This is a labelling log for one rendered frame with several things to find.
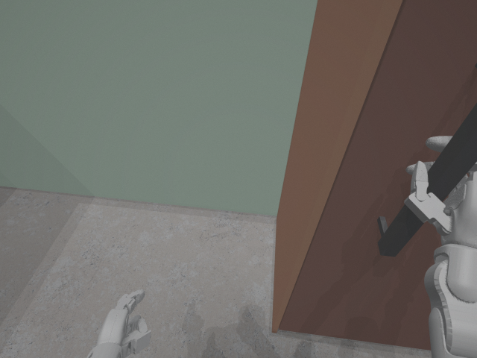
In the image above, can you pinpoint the handle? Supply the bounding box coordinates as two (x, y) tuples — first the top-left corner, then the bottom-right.
(377, 64), (477, 257)

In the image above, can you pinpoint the robot left forearm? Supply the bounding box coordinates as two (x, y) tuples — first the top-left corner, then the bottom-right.
(87, 342), (123, 358)

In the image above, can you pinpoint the right robot hand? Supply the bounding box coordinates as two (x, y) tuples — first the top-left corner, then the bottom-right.
(404, 136), (477, 248)

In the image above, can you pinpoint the wardrobe door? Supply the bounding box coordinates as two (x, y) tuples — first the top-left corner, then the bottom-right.
(279, 0), (477, 351)

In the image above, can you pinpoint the left robot hand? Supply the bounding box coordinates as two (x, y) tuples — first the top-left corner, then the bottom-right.
(96, 289), (151, 358)

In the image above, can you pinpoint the robot right forearm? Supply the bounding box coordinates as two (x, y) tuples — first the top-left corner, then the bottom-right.
(424, 244), (477, 358)

